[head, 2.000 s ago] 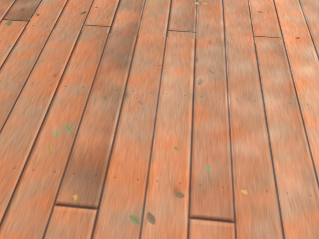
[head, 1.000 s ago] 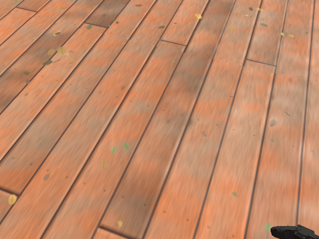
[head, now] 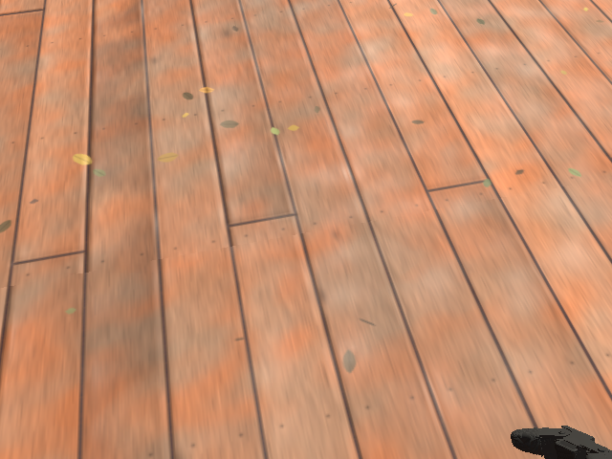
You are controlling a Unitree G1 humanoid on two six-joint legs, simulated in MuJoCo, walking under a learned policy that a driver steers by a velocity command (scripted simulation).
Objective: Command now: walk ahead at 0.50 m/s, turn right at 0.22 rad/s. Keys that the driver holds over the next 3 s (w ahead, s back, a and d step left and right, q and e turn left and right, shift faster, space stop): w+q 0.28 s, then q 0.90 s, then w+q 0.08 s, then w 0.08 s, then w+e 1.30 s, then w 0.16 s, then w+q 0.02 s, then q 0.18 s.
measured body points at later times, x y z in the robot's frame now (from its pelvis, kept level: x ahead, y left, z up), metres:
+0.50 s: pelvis +0.25 +0.02 +0.00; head +0.28 +0.03 +0.45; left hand +0.44 +0.27 -0.09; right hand +0.25 -0.25 -0.13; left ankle +0.15 +0.11 -0.73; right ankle +0.39 -0.06 -0.72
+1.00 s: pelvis +0.28 +0.03 +0.00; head +0.28 +0.06 +0.45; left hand +0.23 +0.32 -0.13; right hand +0.53 -0.13 -0.10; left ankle +0.24 +0.11 -0.73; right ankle +0.38 -0.06 -0.72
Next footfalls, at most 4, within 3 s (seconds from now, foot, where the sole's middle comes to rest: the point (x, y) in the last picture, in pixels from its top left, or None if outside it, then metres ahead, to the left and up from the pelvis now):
0.04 left None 0.19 0.11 -0.77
0.52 right None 0.42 -0.05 -0.77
0.96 left None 0.27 0.13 -0.77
1.44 right None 0.39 -0.01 -0.77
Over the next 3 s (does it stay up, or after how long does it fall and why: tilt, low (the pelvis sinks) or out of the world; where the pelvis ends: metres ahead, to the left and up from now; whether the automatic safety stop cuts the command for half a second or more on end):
stays up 1.00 0.34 0.00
